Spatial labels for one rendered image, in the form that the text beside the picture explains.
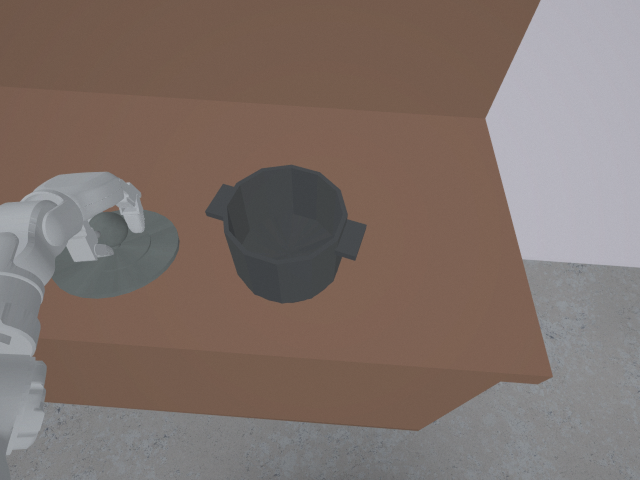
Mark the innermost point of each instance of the table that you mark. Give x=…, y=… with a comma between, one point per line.
x=386, y=98

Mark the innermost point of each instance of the robot left forearm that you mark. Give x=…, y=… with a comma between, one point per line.
x=32, y=233

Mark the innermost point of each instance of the robot left hand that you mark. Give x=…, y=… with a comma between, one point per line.
x=95, y=192

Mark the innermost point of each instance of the knob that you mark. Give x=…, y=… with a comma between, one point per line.
x=112, y=226

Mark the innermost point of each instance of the lid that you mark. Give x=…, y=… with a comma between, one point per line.
x=138, y=260

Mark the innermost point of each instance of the left robot upper arm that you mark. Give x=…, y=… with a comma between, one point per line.
x=22, y=396

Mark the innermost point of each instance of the pot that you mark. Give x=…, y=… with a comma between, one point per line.
x=287, y=231

